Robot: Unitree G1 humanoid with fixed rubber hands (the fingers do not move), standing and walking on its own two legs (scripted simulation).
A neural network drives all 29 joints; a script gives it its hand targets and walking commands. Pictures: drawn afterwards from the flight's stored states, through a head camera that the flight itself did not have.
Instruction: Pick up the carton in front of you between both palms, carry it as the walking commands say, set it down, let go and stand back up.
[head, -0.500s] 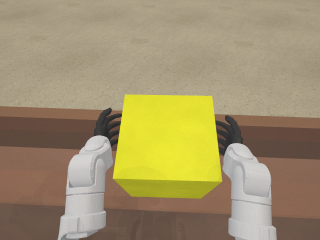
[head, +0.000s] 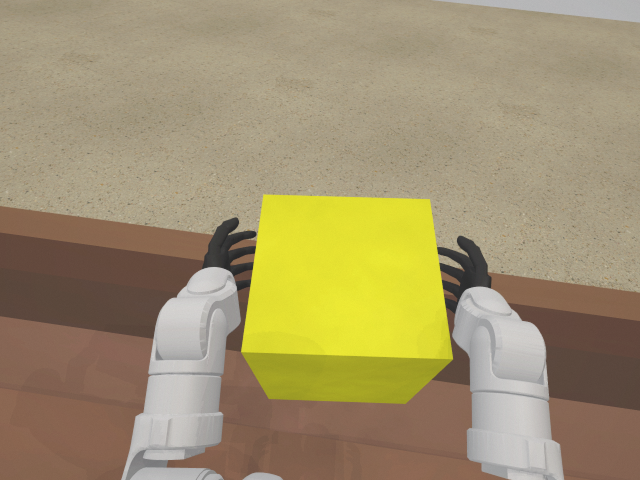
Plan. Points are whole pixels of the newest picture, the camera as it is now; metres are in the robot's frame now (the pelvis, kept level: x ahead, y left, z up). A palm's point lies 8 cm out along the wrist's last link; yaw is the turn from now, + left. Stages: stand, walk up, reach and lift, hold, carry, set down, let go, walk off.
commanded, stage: carry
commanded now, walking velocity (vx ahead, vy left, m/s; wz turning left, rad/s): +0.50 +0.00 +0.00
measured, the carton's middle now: (341, 309) +0.35 +0.02 +0.01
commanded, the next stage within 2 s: none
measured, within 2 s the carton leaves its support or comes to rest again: neither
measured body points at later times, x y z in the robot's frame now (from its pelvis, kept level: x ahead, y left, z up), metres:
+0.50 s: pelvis +0.36 +0.02 -0.12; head +0.37 +0.01 +0.33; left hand +0.69 +0.14 -0.06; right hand +0.67 -0.16 -0.04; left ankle +0.33 +0.06 -0.82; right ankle +0.35 -0.12 -0.76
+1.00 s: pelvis +0.71 -0.02 -0.25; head +0.76 +0.00 +0.20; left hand +1.05 +0.15 -0.17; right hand +1.05 -0.14 -0.22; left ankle +0.84 +0.12 -0.93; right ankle +0.67 -0.08 -0.94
